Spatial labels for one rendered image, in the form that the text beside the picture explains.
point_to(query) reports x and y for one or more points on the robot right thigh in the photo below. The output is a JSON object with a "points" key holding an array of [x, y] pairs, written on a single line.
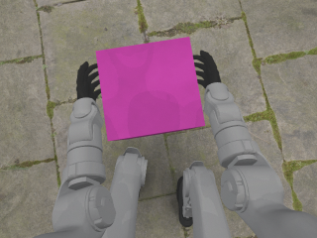
{"points": [[208, 215]]}

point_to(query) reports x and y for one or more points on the left robot hand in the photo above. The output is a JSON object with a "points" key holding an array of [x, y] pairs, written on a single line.
{"points": [[84, 87]]}

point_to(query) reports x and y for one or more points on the right robot upper arm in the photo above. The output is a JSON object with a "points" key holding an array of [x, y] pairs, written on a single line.
{"points": [[255, 192]]}

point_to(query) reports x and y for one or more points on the robot left forearm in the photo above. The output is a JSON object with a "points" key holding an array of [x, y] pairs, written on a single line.
{"points": [[84, 162]]}

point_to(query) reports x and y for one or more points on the left robot upper arm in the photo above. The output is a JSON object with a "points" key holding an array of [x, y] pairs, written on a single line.
{"points": [[83, 213]]}

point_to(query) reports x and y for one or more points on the carton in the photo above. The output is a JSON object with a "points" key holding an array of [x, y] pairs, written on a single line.
{"points": [[149, 89]]}

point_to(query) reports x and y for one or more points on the robot right forearm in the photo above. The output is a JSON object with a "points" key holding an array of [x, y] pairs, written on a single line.
{"points": [[234, 142]]}

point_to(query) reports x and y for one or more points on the right robot hand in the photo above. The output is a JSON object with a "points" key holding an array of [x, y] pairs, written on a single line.
{"points": [[210, 73]]}

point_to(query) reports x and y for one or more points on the robot right shin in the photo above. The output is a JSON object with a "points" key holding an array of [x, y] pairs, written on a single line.
{"points": [[186, 208]]}

